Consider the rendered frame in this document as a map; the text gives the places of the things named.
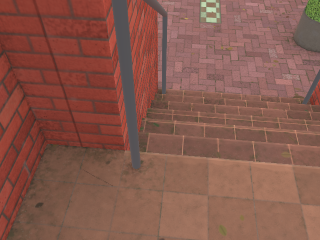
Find stairs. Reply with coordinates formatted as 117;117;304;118
138;88;320;167

